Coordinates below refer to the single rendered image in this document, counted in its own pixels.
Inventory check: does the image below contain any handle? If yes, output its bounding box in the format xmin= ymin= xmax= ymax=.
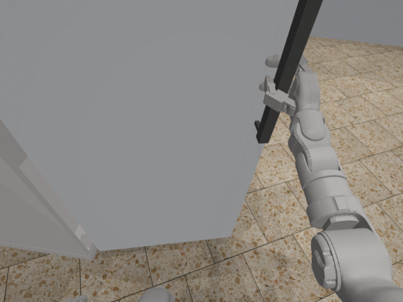
xmin=254 ymin=0 xmax=323 ymax=143

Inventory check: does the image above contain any robot left thigh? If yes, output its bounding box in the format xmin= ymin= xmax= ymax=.
xmin=138 ymin=288 xmax=174 ymax=302

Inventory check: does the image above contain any robot right upper arm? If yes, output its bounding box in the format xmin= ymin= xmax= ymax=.
xmin=311 ymin=228 xmax=403 ymax=302

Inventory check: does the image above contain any robot right hand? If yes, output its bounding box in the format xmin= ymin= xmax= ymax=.
xmin=259 ymin=53 xmax=321 ymax=120

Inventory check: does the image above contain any fridge door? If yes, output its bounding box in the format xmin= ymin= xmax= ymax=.
xmin=0 ymin=0 xmax=299 ymax=251

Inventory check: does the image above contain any robot right forearm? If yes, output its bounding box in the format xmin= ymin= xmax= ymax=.
xmin=288 ymin=109 xmax=393 ymax=279

